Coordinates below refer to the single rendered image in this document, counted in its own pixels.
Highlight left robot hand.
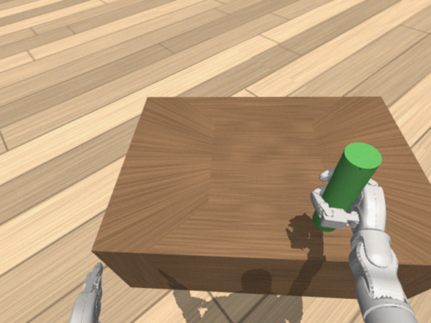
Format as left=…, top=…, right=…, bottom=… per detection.
left=69, top=262, right=103, bottom=323

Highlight right robot hand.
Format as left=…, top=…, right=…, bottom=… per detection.
left=310, top=168, right=387, bottom=234

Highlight right robot arm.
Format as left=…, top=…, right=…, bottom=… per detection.
left=348, top=229, right=418, bottom=323

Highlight can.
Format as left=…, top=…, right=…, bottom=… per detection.
left=312, top=142, right=382, bottom=232

